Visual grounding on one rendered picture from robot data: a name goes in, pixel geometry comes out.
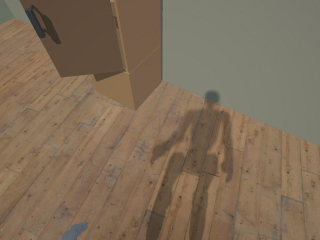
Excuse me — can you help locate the handle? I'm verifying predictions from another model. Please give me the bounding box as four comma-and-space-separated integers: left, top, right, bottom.
25, 4, 46, 39

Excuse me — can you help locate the cupboard door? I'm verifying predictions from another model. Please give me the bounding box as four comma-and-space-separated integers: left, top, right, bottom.
19, 0, 124, 78

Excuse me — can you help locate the robot left hand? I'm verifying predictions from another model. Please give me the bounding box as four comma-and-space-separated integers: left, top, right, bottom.
60, 222, 88, 240

